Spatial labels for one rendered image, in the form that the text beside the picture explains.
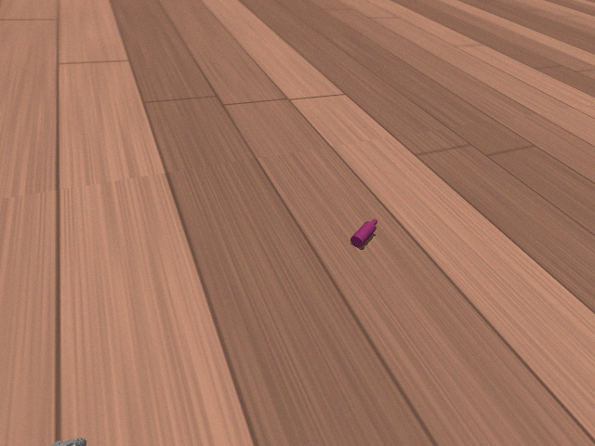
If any bottle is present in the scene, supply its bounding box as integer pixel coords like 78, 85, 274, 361
350, 219, 377, 247

